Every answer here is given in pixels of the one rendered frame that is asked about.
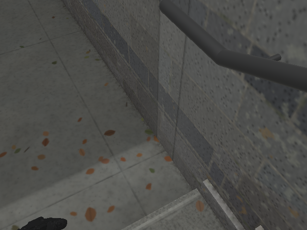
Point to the robot left hand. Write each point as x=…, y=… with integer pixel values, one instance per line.
x=42, y=223

